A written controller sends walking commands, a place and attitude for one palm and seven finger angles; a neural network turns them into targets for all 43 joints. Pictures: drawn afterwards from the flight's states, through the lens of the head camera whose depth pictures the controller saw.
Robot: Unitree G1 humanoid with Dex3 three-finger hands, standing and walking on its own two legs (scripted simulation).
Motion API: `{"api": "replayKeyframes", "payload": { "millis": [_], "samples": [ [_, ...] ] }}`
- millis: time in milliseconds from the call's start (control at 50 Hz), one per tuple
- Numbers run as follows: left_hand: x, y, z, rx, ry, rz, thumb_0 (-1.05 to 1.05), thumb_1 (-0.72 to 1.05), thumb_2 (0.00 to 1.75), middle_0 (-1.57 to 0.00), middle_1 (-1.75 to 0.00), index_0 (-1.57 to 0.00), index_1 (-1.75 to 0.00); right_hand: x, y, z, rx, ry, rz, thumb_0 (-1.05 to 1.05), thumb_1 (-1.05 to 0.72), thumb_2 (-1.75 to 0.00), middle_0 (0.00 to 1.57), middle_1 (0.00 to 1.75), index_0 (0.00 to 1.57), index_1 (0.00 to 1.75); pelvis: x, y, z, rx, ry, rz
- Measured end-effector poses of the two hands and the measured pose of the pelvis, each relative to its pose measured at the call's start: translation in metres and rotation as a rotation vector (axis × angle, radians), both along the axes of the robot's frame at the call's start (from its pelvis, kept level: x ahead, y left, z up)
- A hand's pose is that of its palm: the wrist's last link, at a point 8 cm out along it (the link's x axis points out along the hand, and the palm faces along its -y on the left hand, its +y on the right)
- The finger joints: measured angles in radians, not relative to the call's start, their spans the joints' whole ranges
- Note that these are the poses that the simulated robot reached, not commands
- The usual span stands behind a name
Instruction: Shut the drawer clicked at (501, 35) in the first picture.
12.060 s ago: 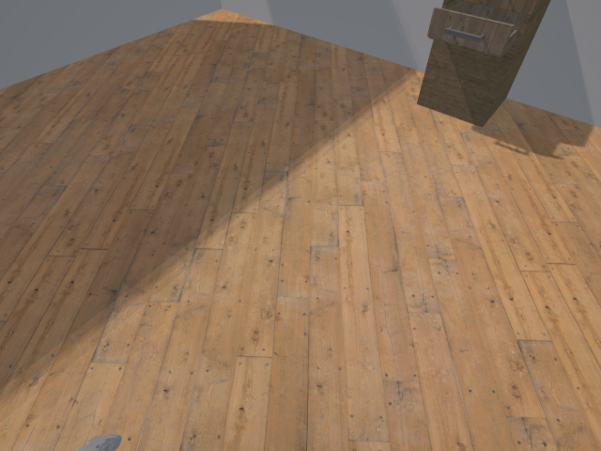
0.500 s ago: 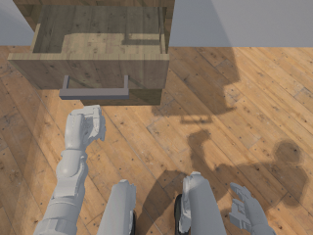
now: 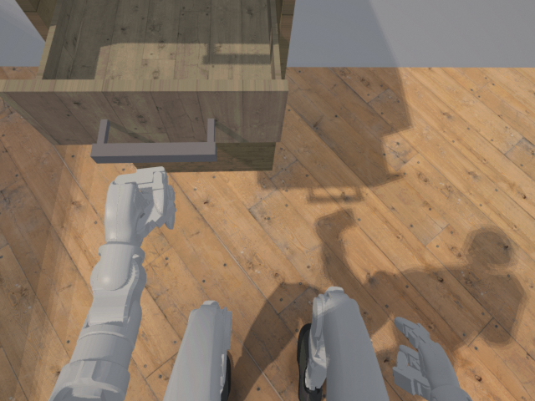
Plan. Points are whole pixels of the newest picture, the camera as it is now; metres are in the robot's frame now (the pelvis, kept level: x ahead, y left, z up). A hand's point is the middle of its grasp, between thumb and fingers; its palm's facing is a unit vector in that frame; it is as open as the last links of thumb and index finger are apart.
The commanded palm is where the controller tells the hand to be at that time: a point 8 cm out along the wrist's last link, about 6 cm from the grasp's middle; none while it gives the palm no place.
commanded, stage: push the drawer shut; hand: left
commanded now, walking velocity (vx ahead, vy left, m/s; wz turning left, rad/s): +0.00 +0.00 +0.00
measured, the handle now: (157, 139) +0.49 +0.17 -0.01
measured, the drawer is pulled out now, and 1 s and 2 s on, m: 0.19 0.11 0.00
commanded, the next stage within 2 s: none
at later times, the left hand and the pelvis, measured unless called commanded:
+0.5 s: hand (171, 184) +0.42 +0.15 -0.01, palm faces +0.02 -1.00 -0.05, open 3.1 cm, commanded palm +0.41 +0.18 +0.00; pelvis -0.01 +0.00 +0.00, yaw +0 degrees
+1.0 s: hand (177, 142) +0.48 +0.14 -0.01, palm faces +0.04 -1.00 -0.06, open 3.4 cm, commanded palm +0.47 +0.18 +0.00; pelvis -0.02 +0.00 -0.01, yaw +0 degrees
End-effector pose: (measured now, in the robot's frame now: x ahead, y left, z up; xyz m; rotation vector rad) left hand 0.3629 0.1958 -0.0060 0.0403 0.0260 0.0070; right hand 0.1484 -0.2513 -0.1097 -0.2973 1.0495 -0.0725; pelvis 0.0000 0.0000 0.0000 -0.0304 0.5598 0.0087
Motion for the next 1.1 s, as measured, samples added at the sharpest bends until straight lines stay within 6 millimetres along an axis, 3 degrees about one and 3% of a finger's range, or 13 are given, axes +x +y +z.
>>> {"api": "replayKeyframes", "payload": {
  "millis": [200, 360, 580, 1100],
  "samples": [
    [0.009, 0.000, 0.000, 0.000, -0.010, -0.007, 0.02, 0.90, 0.90, -1.40, -1.60, -1.40, -1.60, 0.008, -0.002, 0.002, -0.014, -0.023, 0.005, 0.00, -0.91, -0.90, 0.20, 0.30, 0.20, 0.30, 0.000, 0.000, -0.002, -0.003, 0.000, 0.001],
    [0.027, 0.004, 0.000, 0.006, -0.024, 0.000, 0.01, 0.89, 0.92, -1.40, -1.60, -1.40, -1.60, 0.000, -0.003, -0.002, -0.024, 0.001, 0.000, 0.00, -0.91, -0.90, 0.20, 0.30, 0.20, 0.30, -0.002, 0.001, -0.004, -0.006, 0.006, 0.004],
    [0.040, 0.003, -0.004, 0.011, -0.022, 0.017, -0.03, 0.87, 0.97, -1.40, -1.60, -1.40, -1.60, -0.034, -0.006, -0.010, -0.035, 0.086, -0.018, 0.00, -0.91, -0.90, 0.20, 0.30, 0.20, 0.30, -0.009, 0.000, -0.006, -0.004, 0.008, 0.011],
    [0.110, 0.001, 0.001, 0.016, -0.033, 0.035, 0.03, 0.90, 0.98, -1.40, -1.60, -1.40, -1.60, -0.121, -0.017, -0.013, -0.063, 0.297, -0.109, 0.00, -0.91, -0.90, 0.20, 0.30, 0.20, 0.30, -0.020, 0.001, -0.014, -0.007, 0.030, -0.004]
  ]
}}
